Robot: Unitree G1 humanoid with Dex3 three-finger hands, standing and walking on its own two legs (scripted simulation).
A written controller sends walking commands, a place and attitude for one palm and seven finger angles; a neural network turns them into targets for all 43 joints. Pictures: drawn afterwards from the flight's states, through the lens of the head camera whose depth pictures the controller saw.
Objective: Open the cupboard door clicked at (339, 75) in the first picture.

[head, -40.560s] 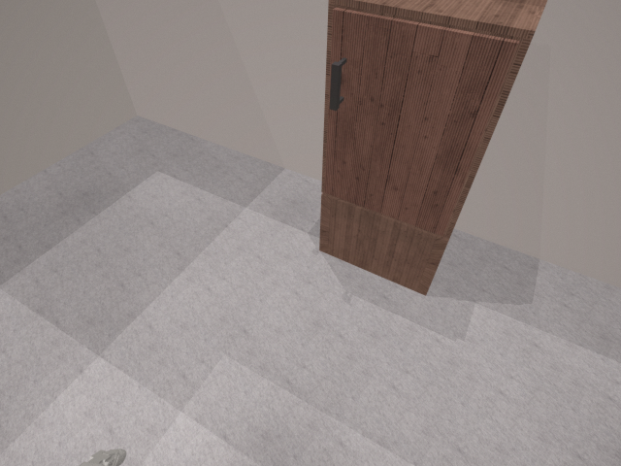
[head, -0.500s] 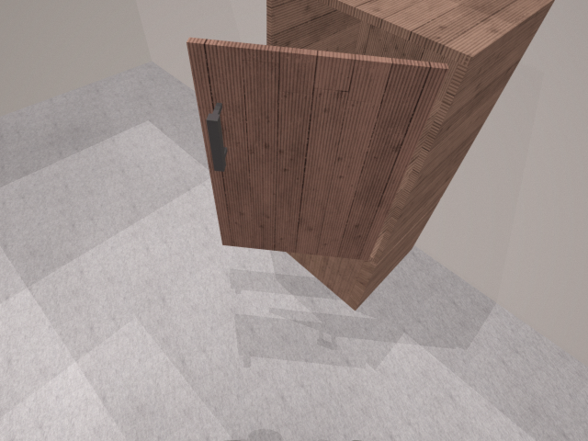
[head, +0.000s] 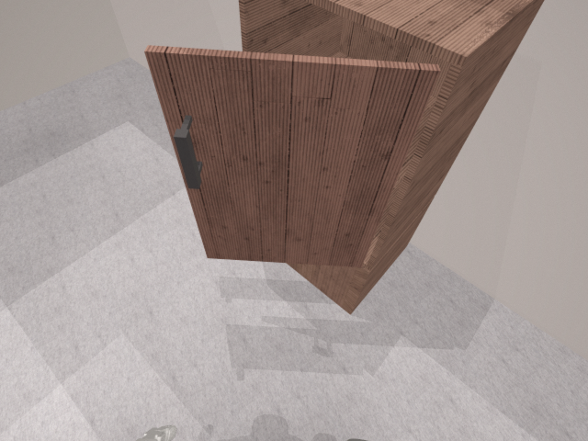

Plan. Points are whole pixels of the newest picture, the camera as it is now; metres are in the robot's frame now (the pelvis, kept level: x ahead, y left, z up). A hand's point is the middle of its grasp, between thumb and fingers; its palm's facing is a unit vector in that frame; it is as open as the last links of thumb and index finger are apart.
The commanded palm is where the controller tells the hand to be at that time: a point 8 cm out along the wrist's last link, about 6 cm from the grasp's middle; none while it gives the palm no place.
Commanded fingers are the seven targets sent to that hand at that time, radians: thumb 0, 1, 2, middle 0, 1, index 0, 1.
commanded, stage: come to a stop and stand still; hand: left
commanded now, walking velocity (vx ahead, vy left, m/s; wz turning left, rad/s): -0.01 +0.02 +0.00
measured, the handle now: (191, 153) +0.56 +0.21 +0.02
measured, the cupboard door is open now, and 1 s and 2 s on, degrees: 39 39 39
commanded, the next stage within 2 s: look again from close up in 1.76 s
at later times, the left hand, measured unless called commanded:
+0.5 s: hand out of the picture -0.01 +0.20 -0.14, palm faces -0.03 -0.95 -0.30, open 7.3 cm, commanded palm none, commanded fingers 0.00 0.90 0.90 -0.20 -0.30 -0.20 -0.30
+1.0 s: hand out of the picture -0.04 +0.15 -0.16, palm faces -0.01 -0.98 -0.20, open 7.3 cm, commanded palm none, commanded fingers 0.00 0.90 0.90 -0.20 -0.30 -0.20 -0.30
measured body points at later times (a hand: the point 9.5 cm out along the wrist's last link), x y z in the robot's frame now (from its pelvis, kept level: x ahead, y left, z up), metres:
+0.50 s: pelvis -0.06 +0.00 +0.00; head -0.07 -0.04 +0.45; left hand -0.01 +0.25 -0.12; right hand -0.02 -0.23 -0.16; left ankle -0.02 +0.10 -0.73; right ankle -0.04 -0.12 -0.73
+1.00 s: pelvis -0.05 -0.02 +0.01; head -0.03 -0.04 +0.46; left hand -0.04 +0.20 -0.14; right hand -0.09 -0.23 -0.16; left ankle -0.02 +0.10 -0.73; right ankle -0.04 -0.12 -0.73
